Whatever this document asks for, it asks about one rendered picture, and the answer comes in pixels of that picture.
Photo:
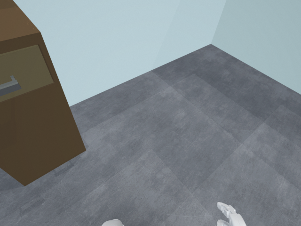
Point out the handle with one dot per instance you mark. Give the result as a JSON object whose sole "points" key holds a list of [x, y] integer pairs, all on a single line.
{"points": [[9, 86]]}

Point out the drawer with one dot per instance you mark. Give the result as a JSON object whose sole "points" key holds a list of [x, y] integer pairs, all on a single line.
{"points": [[28, 67]]}

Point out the cabinet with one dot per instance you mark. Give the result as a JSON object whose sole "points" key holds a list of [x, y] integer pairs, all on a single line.
{"points": [[38, 132]]}

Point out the robot right hand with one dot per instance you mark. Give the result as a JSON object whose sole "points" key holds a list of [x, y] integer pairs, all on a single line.
{"points": [[234, 218]]}

